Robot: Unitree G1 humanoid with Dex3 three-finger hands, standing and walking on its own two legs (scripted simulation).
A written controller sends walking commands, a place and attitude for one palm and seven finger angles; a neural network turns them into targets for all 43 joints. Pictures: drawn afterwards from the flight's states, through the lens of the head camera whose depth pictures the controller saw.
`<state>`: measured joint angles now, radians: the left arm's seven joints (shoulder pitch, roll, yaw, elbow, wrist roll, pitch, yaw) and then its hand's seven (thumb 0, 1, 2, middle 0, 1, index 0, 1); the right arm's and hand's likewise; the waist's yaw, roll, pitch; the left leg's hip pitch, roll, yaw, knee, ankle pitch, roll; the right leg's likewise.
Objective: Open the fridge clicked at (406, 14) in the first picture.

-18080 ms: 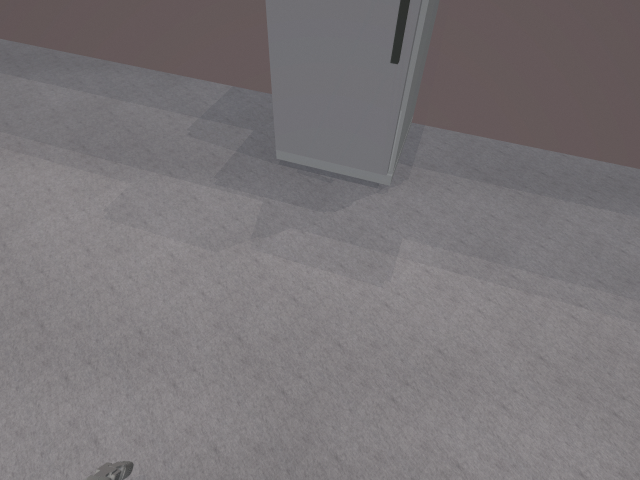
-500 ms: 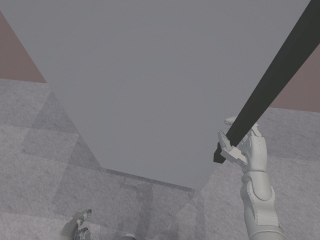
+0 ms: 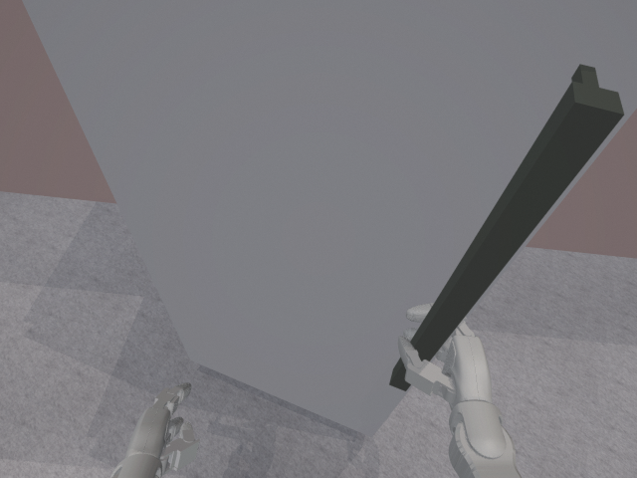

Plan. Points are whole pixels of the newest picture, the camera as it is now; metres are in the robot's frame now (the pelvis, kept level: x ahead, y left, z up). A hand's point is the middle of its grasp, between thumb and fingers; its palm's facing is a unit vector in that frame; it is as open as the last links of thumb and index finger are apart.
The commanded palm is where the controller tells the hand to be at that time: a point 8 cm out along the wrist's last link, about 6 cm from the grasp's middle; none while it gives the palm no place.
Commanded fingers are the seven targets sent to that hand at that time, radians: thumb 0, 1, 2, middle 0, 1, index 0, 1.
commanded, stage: walk backward, drawing the door open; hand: right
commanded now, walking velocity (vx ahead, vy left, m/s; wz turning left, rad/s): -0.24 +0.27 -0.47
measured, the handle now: (456, 287) +0.32 -0.12 +0.11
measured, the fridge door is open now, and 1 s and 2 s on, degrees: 17 50 84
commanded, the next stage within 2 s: stop walking and hold the door back in 1.62 s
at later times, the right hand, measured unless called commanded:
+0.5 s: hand (358, 466) +0.15 -0.03 +0.01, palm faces +0.15 +0.98 -0.16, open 6.6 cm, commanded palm +0.11 -0.07 +0.00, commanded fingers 0.00 -0.90 -0.90 0.45 1.40 0.45 1.40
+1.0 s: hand out of the picture +0.04 +0.10 +0.01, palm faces +0.45 +0.87 -0.19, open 6.8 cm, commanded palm -0.01 +0.07 +0.00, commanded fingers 0.00 -0.90 -0.90 0.45 1.40 0.45 1.40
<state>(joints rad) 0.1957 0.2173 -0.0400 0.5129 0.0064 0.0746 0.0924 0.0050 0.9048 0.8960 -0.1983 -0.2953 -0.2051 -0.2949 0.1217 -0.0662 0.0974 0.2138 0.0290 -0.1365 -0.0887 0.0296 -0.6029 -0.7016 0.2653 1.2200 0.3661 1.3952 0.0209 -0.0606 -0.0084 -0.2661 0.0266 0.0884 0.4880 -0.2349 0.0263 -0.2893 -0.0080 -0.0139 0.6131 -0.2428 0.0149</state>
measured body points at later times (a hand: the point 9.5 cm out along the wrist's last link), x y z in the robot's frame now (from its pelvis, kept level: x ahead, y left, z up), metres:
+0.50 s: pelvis -0.12 +0.11 -0.02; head -0.11 +0.13 +0.43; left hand +0.05 +0.31 -0.14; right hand +0.14 -0.08 +0.02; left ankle -0.01 +0.12 -0.74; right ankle -0.14 -0.03 -0.68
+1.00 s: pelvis -0.14 +0.32 -0.03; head -0.10 +0.32 +0.42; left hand +0.12 +0.44 -0.14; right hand +0.01 +0.06 +0.02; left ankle -0.06 +0.39 -0.74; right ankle -0.22 +0.19 -0.69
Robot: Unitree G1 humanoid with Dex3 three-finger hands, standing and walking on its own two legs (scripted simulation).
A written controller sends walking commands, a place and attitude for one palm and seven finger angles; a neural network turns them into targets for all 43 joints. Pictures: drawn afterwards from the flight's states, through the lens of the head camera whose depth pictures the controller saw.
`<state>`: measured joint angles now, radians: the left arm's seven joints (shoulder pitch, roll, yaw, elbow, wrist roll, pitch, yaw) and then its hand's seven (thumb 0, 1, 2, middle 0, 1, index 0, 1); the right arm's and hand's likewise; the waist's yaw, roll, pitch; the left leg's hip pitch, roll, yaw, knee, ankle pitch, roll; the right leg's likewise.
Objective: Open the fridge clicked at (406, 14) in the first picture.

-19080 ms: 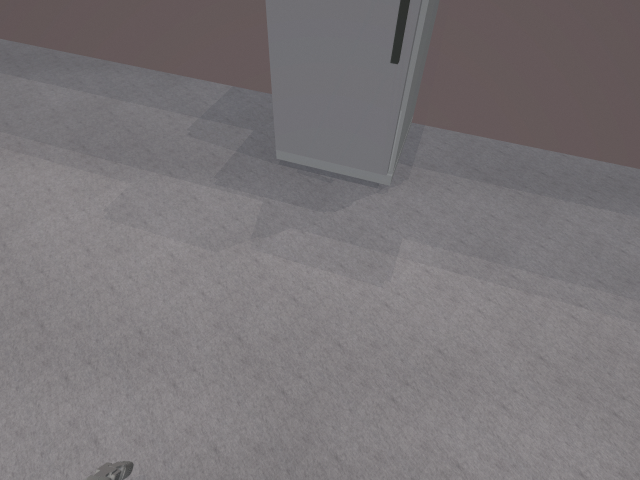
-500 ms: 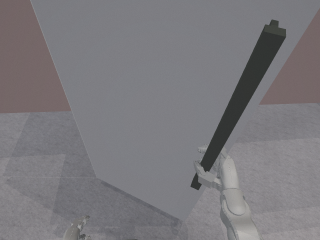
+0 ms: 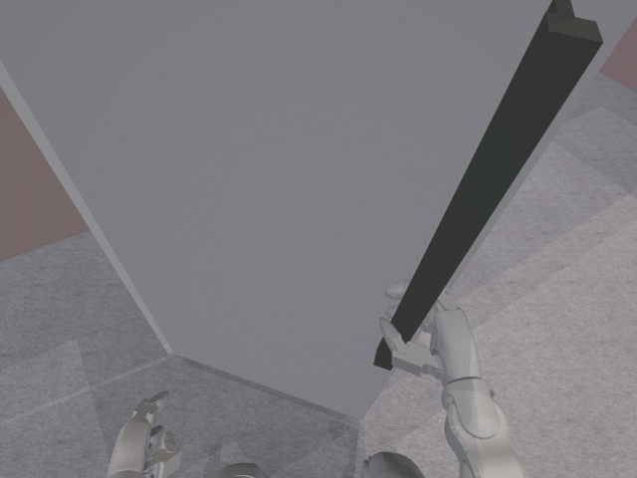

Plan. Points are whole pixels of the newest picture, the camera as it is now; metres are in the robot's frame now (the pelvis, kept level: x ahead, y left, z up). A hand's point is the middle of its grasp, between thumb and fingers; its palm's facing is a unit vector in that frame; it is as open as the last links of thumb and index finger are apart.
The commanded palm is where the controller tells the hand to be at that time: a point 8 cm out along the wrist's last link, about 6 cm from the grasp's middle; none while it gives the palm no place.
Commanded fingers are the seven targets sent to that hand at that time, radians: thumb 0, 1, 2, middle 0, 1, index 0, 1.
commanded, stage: walk backward, drawing the door open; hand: right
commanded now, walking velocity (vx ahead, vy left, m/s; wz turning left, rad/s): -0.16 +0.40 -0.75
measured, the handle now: (434, 257) +0.33 -0.08 +0.14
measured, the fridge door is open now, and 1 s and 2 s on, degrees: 50 84 75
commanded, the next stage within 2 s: stop walking and hold the door back in 0.62 s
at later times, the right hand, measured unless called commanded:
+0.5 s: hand (312, 466) +0.14 +0.03 +0.03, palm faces +0.36 +0.91 -0.19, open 6.7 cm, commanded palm +0.09 -0.01 +0.03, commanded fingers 0.00 -0.90 -0.90 0.45 1.40 0.45 1.40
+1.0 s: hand out of the picture +0.05 +0.14 +0.04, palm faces +0.75 +0.61 -0.24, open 6.3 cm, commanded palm +0.02 +0.08 +0.03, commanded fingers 0.00 -0.90 -0.90 0.45 1.40 0.45 1.40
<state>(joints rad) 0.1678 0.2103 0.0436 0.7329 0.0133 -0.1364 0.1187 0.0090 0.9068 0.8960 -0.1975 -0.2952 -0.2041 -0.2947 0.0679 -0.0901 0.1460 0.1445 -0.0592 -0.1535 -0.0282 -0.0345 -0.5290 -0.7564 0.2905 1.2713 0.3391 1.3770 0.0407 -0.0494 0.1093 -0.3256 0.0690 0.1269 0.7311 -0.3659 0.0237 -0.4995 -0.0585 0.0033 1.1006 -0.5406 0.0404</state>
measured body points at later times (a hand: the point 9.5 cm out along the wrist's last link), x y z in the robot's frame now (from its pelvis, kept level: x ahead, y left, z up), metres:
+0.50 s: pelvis -0.07 +0.23 +0.01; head -0.02 +0.24 +0.45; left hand +0.16 +0.39 -0.11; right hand +0.11 -0.02 +0.05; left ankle +0.01 +0.29 -0.72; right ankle -0.12 +0.13 -0.67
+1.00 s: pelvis -0.07 +0.47 +0.02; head -0.03 +0.50 +0.47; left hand +0.22 +0.55 -0.10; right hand +0.00 +0.11 +0.05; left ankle +0.05 +0.48 -0.72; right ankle -0.18 +0.35 -0.61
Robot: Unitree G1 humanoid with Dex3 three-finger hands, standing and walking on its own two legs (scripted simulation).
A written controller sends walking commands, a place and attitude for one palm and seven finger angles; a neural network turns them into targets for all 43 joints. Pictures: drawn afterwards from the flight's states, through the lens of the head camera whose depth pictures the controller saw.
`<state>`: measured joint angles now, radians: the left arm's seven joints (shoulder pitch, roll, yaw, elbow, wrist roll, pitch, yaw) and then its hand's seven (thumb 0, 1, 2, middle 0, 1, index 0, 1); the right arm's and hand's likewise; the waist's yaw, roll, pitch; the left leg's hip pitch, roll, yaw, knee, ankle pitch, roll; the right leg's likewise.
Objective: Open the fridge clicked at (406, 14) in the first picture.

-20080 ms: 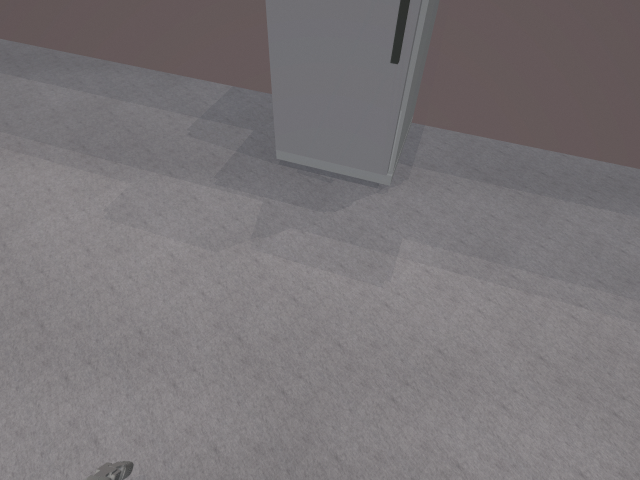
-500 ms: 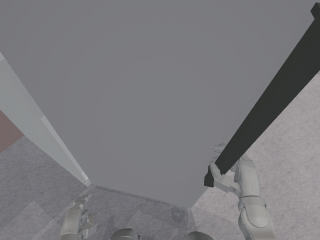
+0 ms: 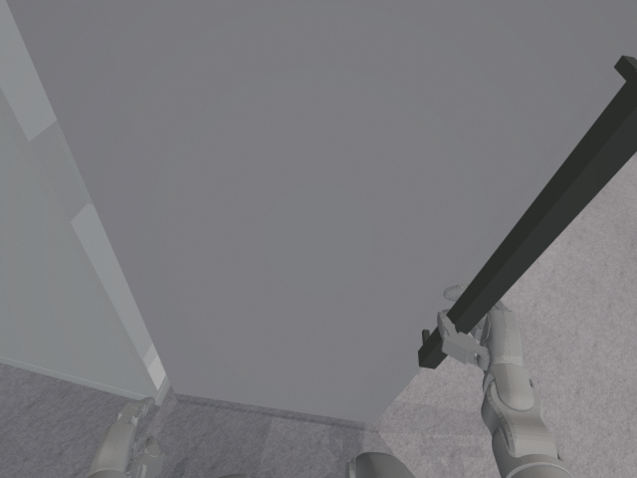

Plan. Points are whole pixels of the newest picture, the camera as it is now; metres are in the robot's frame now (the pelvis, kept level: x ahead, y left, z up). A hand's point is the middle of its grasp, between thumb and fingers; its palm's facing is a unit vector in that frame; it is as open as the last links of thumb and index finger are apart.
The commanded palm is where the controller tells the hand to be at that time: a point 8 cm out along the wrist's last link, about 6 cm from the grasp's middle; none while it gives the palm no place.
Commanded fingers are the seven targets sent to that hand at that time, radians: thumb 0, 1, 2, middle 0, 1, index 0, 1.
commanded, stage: stop walking and hold the door back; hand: right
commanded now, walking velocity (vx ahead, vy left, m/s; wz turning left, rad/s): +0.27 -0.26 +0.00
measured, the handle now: (493, 262) +0.36 -0.18 +0.12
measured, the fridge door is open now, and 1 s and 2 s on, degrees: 84 75 78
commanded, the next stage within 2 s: none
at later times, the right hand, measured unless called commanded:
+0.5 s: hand (453, 329) +0.31 -0.16 +0.02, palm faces +0.14 +0.96 -0.24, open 6.4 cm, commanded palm +0.33 -0.23 +0.01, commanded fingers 0.00 -0.90 -0.90 0.45 1.40 0.45 1.40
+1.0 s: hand (447, 277) +0.40 -0.17 +0.02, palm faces +0.12 +0.97 -0.20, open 6.3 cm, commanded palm +0.38 -0.26 +0.01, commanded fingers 0.00 -0.90 -0.90 0.45 1.40 0.45 1.40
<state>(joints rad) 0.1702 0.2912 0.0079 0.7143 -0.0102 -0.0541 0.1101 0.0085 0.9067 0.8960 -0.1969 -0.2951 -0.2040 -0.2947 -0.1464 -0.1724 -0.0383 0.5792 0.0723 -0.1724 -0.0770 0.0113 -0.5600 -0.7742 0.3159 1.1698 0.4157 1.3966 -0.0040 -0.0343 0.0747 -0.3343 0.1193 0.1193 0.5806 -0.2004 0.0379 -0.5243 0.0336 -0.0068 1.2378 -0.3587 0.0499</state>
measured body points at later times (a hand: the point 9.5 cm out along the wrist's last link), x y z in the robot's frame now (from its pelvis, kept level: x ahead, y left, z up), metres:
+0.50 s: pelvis -0.08 +0.03 -0.01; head -0.04 +0.05 +0.44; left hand -0.06 +0.27 -0.15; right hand +0.30 -0.21 +0.04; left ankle -0.07 +0.14 -0.73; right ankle -0.10 -0.11 -0.73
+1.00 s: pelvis -0.05 +0.01 -0.01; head +0.01 +0.02 +0.43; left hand +0.04 +0.29 -0.12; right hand +0.39 -0.22 +0.04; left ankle -0.07 +0.13 -0.74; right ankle +0.01 -0.12 -0.73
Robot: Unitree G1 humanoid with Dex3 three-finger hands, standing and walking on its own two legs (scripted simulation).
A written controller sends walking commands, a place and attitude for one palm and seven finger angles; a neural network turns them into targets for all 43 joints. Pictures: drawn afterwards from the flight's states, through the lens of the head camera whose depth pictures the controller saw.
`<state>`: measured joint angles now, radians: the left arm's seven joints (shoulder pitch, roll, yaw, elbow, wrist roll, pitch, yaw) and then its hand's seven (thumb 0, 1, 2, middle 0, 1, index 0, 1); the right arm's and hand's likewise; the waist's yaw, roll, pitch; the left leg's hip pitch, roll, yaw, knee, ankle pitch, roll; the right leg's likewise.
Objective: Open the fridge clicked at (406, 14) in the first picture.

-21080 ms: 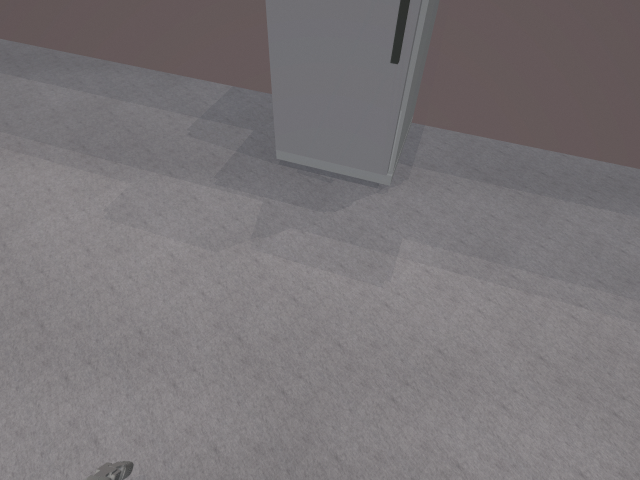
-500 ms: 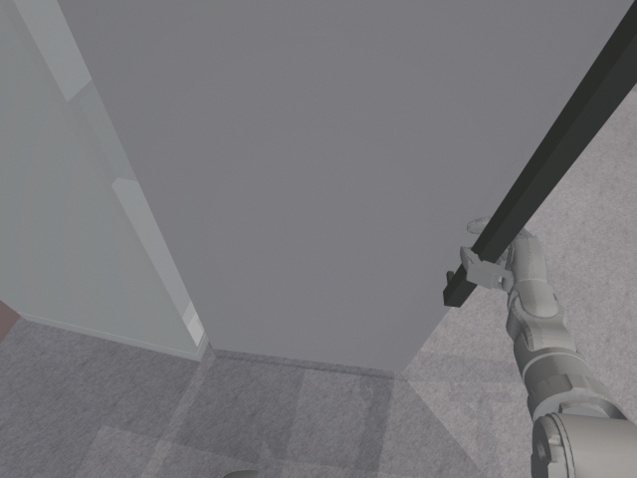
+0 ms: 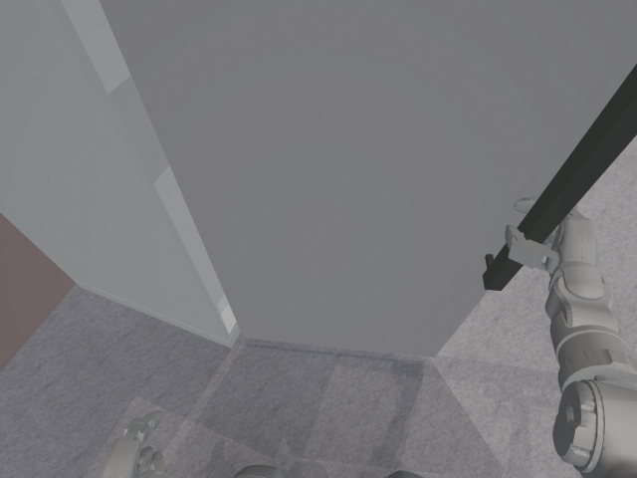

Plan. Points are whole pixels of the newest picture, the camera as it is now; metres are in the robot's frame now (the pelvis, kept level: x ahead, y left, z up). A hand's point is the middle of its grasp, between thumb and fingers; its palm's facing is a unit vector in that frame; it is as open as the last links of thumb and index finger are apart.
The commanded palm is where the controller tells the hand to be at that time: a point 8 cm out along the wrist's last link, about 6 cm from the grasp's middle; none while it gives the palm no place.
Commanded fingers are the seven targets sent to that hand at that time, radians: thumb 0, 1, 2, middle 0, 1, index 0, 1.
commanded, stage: stop walking and hold the door back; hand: right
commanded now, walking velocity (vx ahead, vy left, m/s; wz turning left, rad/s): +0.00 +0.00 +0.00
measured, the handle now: (565, 170) +0.47 -0.24 +0.13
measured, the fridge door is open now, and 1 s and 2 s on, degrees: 75 78 75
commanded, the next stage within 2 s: loosen the grip on the handle in 1.14 s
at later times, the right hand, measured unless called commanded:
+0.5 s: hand (521, 242) +0.43 -0.22 +0.03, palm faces +0.15 +0.97 -0.19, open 6.1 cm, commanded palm +0.39 -0.31 +0.02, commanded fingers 0.00 -0.90 -0.90 0.45 1.40 0.45 1.40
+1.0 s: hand (522, 261) +0.40 -0.21 +0.04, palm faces +0.15 +0.97 -0.19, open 6.0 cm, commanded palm +0.39 -0.31 +0.02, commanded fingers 0.00 -0.90 -0.90 0.45 1.40 0.45 1.40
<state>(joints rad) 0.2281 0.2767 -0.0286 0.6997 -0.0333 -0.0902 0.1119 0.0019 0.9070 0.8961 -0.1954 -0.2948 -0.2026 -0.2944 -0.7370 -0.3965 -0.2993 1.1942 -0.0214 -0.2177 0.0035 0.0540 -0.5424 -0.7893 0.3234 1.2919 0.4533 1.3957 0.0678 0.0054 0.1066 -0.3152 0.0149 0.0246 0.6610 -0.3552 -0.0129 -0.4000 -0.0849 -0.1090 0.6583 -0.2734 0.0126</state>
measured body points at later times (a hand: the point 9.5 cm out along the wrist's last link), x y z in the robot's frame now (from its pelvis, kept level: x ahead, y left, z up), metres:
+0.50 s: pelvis +0.02 -0.02 +0.01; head +0.06 -0.03 +0.46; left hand +0.08 +0.26 -0.09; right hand +0.42 -0.27 +0.05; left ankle -0.02 +0.11 -0.72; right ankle +0.02 -0.14 -0.72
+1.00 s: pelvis -0.03 -0.02 +0.01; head +0.01 -0.02 +0.46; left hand +0.01 +0.26 -0.11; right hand +0.39 -0.27 +0.05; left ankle -0.02 +0.11 -0.72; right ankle +0.02 -0.14 -0.72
